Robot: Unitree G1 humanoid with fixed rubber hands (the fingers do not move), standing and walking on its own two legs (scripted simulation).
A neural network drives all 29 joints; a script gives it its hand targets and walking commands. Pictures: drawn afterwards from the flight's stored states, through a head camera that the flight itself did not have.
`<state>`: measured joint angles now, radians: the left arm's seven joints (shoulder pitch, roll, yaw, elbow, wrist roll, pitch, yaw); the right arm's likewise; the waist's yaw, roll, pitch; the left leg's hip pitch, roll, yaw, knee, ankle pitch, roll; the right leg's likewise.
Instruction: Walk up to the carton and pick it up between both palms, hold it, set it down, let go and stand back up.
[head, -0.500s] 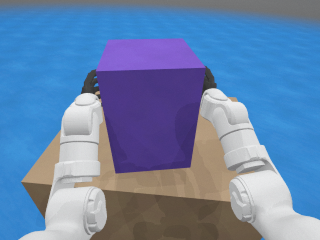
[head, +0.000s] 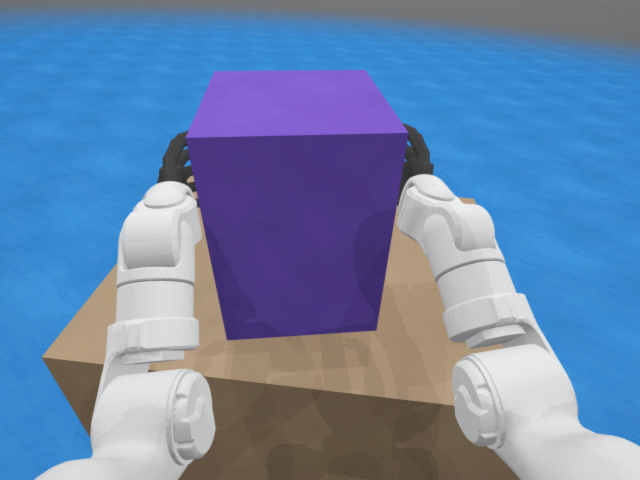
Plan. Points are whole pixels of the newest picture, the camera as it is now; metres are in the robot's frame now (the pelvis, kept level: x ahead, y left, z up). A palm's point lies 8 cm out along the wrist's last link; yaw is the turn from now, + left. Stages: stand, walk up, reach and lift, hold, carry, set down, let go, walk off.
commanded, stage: hold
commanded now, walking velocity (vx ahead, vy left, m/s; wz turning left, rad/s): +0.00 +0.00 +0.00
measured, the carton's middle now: (297, 203) +0.38 +0.01 +0.22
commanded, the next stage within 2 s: none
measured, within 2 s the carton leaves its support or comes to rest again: neither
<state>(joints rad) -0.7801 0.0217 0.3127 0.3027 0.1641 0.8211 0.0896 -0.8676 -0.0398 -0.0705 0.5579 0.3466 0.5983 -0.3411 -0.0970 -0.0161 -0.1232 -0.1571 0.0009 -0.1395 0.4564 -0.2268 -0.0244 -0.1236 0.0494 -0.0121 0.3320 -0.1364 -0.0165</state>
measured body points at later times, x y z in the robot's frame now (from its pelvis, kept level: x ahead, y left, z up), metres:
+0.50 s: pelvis +0.00 +0.01 +0.00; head -0.07 +0.04 +0.44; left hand +0.39 +0.16 +0.23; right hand +0.38 -0.13 +0.24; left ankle +0.02 +0.13 -0.74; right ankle +0.03 -0.11 -0.74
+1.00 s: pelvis +0.00 +0.01 +0.00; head -0.08 +0.03 +0.44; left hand +0.38 +0.15 +0.25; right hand +0.37 -0.13 +0.26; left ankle +0.02 +0.13 -0.74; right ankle +0.03 -0.11 -0.74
